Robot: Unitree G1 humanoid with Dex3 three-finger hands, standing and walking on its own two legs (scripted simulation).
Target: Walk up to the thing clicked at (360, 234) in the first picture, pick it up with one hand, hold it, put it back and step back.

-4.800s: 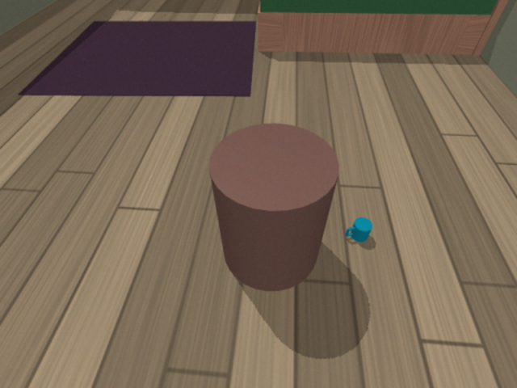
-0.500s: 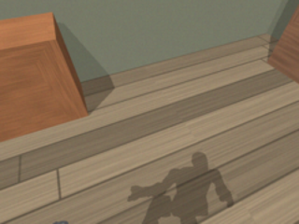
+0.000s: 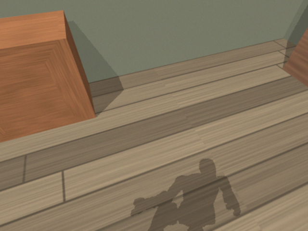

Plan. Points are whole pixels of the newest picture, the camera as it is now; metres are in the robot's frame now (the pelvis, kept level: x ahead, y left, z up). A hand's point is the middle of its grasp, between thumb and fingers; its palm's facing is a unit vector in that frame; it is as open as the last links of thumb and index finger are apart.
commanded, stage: stand
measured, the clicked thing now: out of the picture +0.08 +0.98 -0.74
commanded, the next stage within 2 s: walk up in 1.96 s
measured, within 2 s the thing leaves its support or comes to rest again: neither
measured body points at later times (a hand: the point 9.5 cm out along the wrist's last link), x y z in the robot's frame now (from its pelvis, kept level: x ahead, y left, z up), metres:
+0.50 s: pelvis +0.00 +0.00 +0.00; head +0.01 +0.00 +0.45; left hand +0.08 +0.30 -0.13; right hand +0.08 -0.30 -0.13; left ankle +0.00 +0.12 -0.75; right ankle +0.02 -0.13 -0.75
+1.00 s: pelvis +0.01 +0.00 +0.00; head +0.01 +0.00 +0.45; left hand +0.08 +0.30 -0.13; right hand +0.09 -0.30 -0.13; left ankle +0.00 +0.12 -0.75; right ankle +0.02 -0.13 -0.75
